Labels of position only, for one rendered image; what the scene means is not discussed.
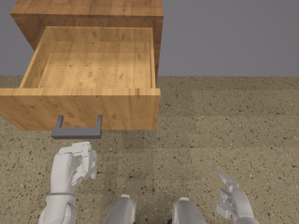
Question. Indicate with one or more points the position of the cabinet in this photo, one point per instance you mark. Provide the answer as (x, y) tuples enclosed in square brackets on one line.
[(32, 17)]

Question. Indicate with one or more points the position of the robot thigh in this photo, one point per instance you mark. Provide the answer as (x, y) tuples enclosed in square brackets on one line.
[(122, 211), (186, 212)]

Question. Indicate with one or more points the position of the drawer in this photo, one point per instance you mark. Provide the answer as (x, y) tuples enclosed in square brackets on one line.
[(81, 72)]

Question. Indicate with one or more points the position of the left robot thigh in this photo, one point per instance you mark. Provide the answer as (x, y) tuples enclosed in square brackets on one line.
[(122, 211)]

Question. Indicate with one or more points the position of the handle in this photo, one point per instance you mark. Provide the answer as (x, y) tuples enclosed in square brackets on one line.
[(61, 133)]

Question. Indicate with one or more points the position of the left robot forearm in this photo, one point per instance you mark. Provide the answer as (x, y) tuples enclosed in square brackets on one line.
[(60, 209)]

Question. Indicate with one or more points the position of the left robot hand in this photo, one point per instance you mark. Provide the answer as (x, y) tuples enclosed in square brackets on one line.
[(79, 157)]

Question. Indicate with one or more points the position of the right robot thigh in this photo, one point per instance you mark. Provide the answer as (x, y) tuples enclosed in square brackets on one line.
[(186, 212)]

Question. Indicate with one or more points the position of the right robot hand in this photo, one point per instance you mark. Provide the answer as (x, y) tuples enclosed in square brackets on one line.
[(237, 205)]

